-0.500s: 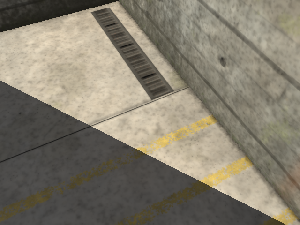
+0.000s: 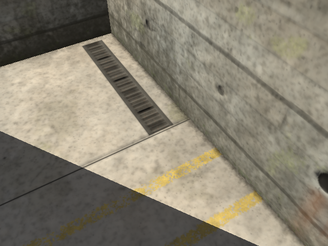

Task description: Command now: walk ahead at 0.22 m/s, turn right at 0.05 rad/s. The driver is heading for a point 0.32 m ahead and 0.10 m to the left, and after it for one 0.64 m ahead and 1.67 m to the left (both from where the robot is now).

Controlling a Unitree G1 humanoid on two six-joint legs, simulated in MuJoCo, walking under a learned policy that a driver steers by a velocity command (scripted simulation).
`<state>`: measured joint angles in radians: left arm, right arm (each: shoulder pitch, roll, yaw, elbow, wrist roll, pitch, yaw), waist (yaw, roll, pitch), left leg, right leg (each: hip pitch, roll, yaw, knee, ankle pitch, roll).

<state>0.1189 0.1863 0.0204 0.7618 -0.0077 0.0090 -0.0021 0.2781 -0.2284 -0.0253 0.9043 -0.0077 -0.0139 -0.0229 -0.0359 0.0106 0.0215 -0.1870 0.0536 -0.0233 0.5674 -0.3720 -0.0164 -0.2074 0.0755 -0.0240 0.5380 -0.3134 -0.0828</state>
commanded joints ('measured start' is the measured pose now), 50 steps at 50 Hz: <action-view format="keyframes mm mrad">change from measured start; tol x32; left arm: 1 83 206 67 -44 -25 -31 6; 31 -269 118 52 -169 -14 -110 -30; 37 273 342 120 -79 2 -117 11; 50 76 229 78 33 16 -137 1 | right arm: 1 -63 -70 -15 -51 21 -58 11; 13 362 -170 -68 111 8 -74 40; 50 -39 -108 -36 -228 24 -24 33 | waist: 1 78 -99 117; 14 -97 319 -64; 33 -38 115 99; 38 82 -393 -448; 50 30 -62 28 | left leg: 1 -302 -27 38 51 -58 74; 7 -411 55 -27 190 -80 97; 12 264 -84 121 44 149 35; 15 255 369 -783 -403 -472 337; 24 75 128 -220 -447 215 191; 35 125 142 -264 -198 612 165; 39 -581 -66 -159 768 -206 46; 50 -528 113 -70 405 268 8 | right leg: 1 87 -303 477 -348 -532 -150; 10 -63 -220 199 -291 -105 -102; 16 -727 -118 112 766 -154 7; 26 -435 -111 43 123 415 115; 34 -222 -76 48 -73 293 90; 36 163 -110 62 -77 256 36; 38 696 -539 779 -231 -132 -177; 50 68 -344 9 -442 297 -117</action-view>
